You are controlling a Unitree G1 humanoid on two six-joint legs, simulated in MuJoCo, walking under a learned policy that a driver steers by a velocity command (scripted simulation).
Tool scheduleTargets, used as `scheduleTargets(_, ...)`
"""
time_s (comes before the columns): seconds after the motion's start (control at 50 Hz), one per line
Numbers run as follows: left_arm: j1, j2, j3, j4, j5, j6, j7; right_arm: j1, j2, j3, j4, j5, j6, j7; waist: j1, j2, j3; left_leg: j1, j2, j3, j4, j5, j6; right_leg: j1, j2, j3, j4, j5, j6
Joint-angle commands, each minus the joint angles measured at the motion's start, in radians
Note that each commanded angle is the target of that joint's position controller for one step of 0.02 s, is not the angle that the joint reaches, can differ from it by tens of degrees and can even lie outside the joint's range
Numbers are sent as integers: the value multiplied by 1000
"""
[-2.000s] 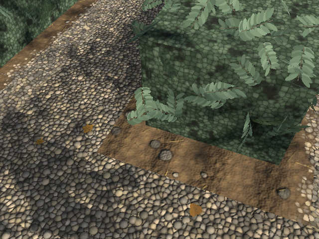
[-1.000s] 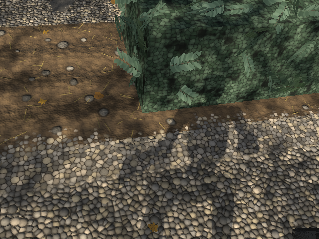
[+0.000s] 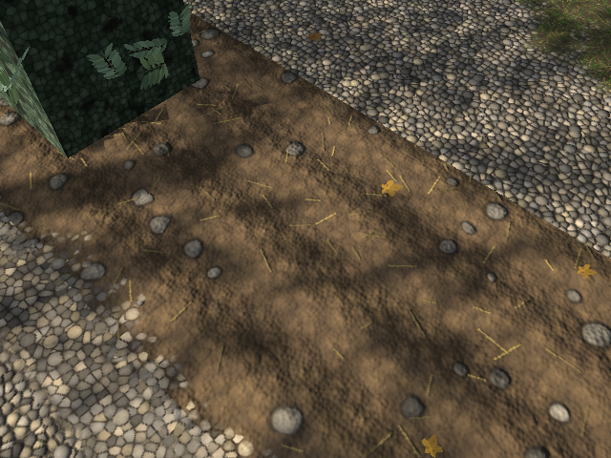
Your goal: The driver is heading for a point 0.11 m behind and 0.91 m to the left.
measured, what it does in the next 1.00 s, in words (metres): walks ahead, turning left: right foot, then left foot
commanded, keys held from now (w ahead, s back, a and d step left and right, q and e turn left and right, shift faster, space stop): w+q+shift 0.04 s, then w+shift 0.18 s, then shift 0.32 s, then q+shift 0.38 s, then w+q+shift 0.08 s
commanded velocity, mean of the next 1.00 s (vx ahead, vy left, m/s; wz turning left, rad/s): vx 0.46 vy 0.00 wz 0.53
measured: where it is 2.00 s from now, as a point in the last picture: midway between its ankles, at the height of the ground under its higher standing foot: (119, 285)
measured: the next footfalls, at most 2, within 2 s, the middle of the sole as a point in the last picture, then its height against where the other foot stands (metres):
right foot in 0.28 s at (406, 435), level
left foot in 0.68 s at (283, 353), level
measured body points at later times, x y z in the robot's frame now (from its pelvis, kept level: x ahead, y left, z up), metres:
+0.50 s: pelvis +0.43 -0.05 +0.03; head +0.48 -0.03 +0.48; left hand +0.40 +0.23 -0.10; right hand +0.67 -0.27 -0.07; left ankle +0.45 +0.08 -0.64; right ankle +0.46 -0.15 -0.71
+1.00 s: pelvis +0.61 -0.01 +0.02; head +0.64 +0.03 +0.47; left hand +0.66 +0.32 -0.07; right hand +0.87 -0.20 -0.07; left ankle +0.65 +0.11 -0.71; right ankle +0.73 -0.11 -0.69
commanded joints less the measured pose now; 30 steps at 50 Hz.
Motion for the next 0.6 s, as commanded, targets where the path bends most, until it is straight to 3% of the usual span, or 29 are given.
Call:
scheduleTargets(0.02,52,165,37,-72,25,23,0,-16,-134,-32,-78,13,-64,-15,51,-104,-16,69,296,-511,-372,149,171,-213,-47,-9,-155,-63,38)
scheduleTargets(0.06,-85,133,22,-128,15,28,-11,1,-139,-33,-72,8,-81,-10,18,-85,24,-35,243,-449,-425,161,150,-183,-43,-58,-336,73,50)
scheduleTargets(0.1,-197,93,5,-166,-2,19,-26,42,-128,-36,-51,11,-89,-1,-31,-51,35,-59,208,-377,-443,300,99,-109,-20,-82,-547,351,26)
scheduleTargets(0.14,-229,79,1,-170,-19,9,-32,99,-115,-31,-24,31,-101,10,-73,-39,3,-20,229,-359,-471,438,62,5,15,-111,-683,559,-18)
scheduleTargets(0.18,-251,105,9,-172,-24,7,-30,135,-120,-29,3,28,-105,6,-94,-12,-10,129,264,-352,-453,600,39,14,49,-128,-757,560,-56)
scheduleTargets(0.22,-193,158,31,-157,-19,7,-17,149,-161,-36,20,17,-103,-7,-62,25,-78,286,290,-329,-298,957,-2,78,114,-142,-794,433,-90)
scheduleTargets(0.24,-81,194,49,-126,-15,0,-6,156,-187,-41,31,6,-97,-14,-8,43,-136,332,297,-328,-138,1105,-33,172,150,-134,-796,358,-105)
scheduleTargets(0.26,84,212,63,-77,-16,-10,5,114,-202,-46,32,2,-93,-16,96,38,-196,297,276,-301,77,1106,-69,334,135,-124,-860,415,-115)
scheduleTargets(0.28,268,260,79,-31,-2,-15,21,72,-158,-35,18,-5,-96,-18,183,37,-272,140,224,-272,349,899,-94,564,27,-49,-821,422,-135)
scheduleTargets(0.3,324,355,102,-9,34,-24,15,227,18,0,1,46,-94,-26,86,-322,-429,-223,40,-164,869,-155,-168,909,-368,426,-753,883,-328)
scheduleTargets(0.32,326,313,106,-5,-2,-12,-7,213,-75,-3,12,25,-92,-39,106,-221,-553,-313,45,-197,963,-229,-153,920,-359,623,-839,896,-360)
scheduleTargets(0.34,211,231,87,-14,-12,-17,-8,83,-88,-5,-1,21,-92,-40,87,-128,-378,-357,115,-208,898,-136,-157,763,-304,437,-884,905,-327)
scheduleTargets(0.36,128,131,63,-46,-40,-46,-3,-21,-95,4,-47,72,-83,-25,112,-163,-289,-399,196,-203,881,-192,-180,707,-247,286,-923,891,-293)
scheduleTargets(0.38,114,112,55,-15,-50,-59,-3,-108,-99,3,-65,71,-76,-20,106,-99,-204,-427,211,-171,850,-200,-183,603,-203,236,-965,891,-274)
scheduleTargets(0.4,109,121,54,7,-46,-69,-2,-110,-77,2,-82,66,-69,-15,56,-72,-149,-388,238,-170,797,-182,-177,496,-182,196,-1004,911,-265)
scheduleTargets(0.42,92,105,48,26,-49,-78,-7,-84,-52,7,-80,59,-57,-13,14,-62,-127,-345,249,-168,727,-157,-171,423,-172,169,-1044,891,-260)
scheduleTargets(0.46,-1,133,52,33,-64,-80,-13,-55,-2,23,-80,45,-43,-15,-50,-46,-80,-260,266,-124,475,-109,-188,262,-127,64,-1102,910,-243)
scheduleTargets(0.48,-39,160,57,32,-66,-76,-11,-84,20,34,-90,34,-44,-15,-54,-63,-58,-210,262,-81,326,-41,-209,185,-94,0,-1119,963,-244)
scheduleTargets(0.5,-50,188,65,38,-70,-70,-7,-103,33,45,-96,28,-49,-8,-48,-85,-83,-113,254,-51,190,83,-220,142,-55,-64,-1127,963,-236)
scheduleTargets(0.54,-2,217,75,63,-78,-65,0,-157,18,46,-105,27,-53,11,-21,-116,-142,-7,234,-51,49,303,-226,168,-46,-85,-1121,880,-219)
scheduleTargets(0.58,-23,239,84,66,-81,-58,11,-184,-39,29,-111,30,-47,23,-26,-114,-150,-20,243,-72,-15,366,-201,250,-83,-105,-1095,805,-193)
scheduleTargets(0.6,-19,243,89,72,-82,-51,19,-213,-62,19,-126,23,-44,28,-23,-96,-143,-24,243,-71,-31,359,-185,269,-94,-117,-1062,788,-181)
